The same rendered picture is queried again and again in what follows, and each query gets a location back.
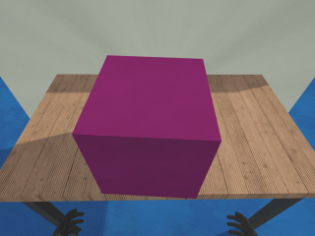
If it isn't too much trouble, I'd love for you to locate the robot left hand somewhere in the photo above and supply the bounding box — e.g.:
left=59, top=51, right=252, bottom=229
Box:
left=52, top=208, right=84, bottom=236

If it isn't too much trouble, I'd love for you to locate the table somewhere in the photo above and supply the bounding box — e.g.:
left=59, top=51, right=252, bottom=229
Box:
left=0, top=74, right=315, bottom=236

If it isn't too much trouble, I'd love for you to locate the carton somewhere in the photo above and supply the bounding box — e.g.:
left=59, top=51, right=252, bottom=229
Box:
left=72, top=55, right=221, bottom=199

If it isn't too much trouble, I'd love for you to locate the robot right hand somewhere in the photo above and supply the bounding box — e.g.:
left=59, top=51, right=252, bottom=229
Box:
left=227, top=211, right=258, bottom=236

